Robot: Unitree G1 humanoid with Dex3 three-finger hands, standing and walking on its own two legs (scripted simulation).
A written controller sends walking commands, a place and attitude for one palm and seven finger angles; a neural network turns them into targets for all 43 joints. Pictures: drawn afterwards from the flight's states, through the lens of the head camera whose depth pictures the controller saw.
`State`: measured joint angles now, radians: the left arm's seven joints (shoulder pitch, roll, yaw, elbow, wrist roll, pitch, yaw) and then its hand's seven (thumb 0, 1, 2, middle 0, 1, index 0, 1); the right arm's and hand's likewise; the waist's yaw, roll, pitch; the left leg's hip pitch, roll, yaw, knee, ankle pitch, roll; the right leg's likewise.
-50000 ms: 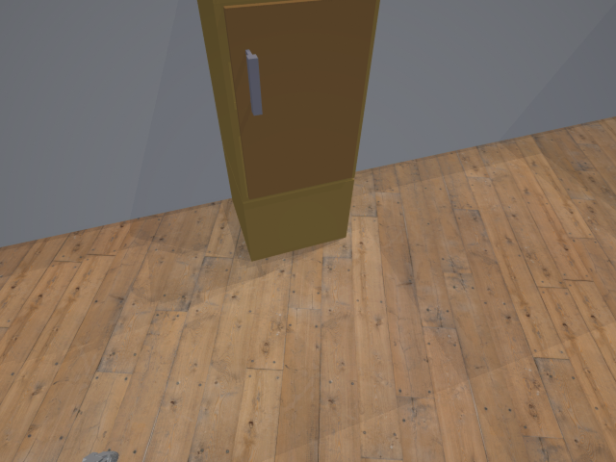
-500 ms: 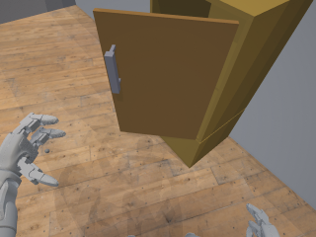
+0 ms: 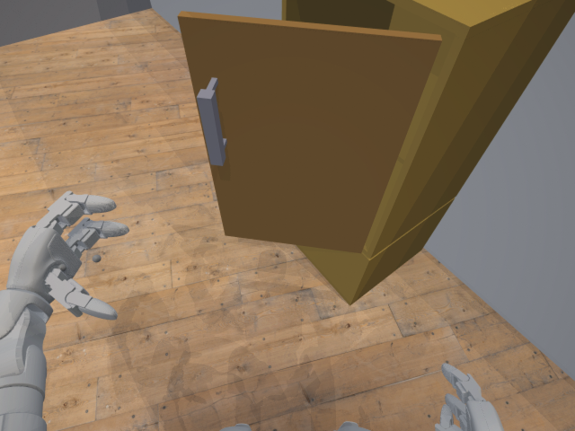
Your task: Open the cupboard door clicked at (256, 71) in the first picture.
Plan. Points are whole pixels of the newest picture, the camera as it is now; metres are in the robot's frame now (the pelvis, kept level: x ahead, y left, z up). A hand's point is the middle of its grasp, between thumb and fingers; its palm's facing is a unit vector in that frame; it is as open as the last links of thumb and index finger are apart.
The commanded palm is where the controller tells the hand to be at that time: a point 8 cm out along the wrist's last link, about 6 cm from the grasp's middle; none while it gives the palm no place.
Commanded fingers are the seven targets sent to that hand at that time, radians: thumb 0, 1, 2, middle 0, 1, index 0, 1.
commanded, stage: move the hooked fingers beside the handle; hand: left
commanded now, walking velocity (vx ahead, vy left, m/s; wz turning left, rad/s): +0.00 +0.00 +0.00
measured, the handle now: (215, 123) +0.60 +0.17 +0.06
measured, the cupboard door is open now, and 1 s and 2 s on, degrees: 45 45 45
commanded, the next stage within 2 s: none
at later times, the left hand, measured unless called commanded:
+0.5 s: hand (127, 204) +0.40 +0.26 +0.07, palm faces -0.07 -1.00 -0.01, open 14.0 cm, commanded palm +0.39 +0.31 +0.07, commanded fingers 0.00 -0.50 0.30 -0.30 -1.20 -0.30 -1.20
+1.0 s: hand (154, 167) +0.48 +0.25 +0.07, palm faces -0.09 -1.00 -0.01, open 14.0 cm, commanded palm +0.47 +0.29 +0.06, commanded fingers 0.00 -0.50 0.30 -0.30 -1.20 -0.30 -1.20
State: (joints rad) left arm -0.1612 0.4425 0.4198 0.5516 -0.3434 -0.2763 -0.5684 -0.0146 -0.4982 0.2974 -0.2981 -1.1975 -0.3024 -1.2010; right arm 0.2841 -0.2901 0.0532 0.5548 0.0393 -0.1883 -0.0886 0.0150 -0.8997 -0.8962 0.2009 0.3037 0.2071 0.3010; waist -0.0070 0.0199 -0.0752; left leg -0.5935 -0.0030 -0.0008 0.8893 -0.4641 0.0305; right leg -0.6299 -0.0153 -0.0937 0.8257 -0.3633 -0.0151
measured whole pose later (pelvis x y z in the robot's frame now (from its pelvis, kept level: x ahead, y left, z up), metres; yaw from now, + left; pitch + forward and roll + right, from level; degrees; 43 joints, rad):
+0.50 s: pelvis +0.00 +0.00 -0.01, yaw -2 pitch +15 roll -2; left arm -0.49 0.55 0.47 0.90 -0.26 -0.33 -0.57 -0.01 -0.50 0.30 -0.30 -1.20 -0.30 -1.20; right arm 0.37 -0.30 0.04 0.58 0.03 -0.08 -0.07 0.01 -0.90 -0.90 0.20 0.30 0.21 0.30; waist -0.08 0.00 -0.08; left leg -0.70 0.01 0.02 0.92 -0.48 0.03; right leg -0.75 0.00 -0.07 0.85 -0.36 -0.01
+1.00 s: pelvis +0.01 +0.01 -0.02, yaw -3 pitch +19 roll -3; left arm -0.79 0.63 0.47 1.14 -0.17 -0.36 -0.51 -0.01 -0.50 0.30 -0.30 -1.20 -0.30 -1.20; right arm 0.38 -0.29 0.05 0.59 0.01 0.03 -0.05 0.01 -0.90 -0.90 0.20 0.30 0.21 0.30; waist -0.14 0.01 -0.09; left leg -0.81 0.02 0.02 0.98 -0.50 0.04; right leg -0.85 0.01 -0.07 0.88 -0.36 0.00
